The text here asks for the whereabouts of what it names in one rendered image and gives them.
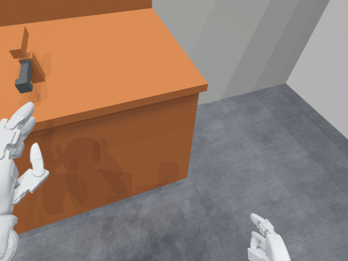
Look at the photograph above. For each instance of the robot left hand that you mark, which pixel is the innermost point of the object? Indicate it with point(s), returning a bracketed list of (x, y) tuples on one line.
[(12, 134)]

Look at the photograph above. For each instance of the robot left forearm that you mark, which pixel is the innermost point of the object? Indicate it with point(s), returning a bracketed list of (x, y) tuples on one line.
[(9, 240)]

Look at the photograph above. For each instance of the tap lever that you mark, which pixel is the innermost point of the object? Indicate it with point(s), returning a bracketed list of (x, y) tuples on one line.
[(23, 84)]

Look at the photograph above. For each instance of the robot right hand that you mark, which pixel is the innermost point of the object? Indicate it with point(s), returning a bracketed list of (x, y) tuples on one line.
[(272, 248)]

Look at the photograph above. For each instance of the counter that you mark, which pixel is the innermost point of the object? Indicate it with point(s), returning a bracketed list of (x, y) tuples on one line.
[(115, 100)]

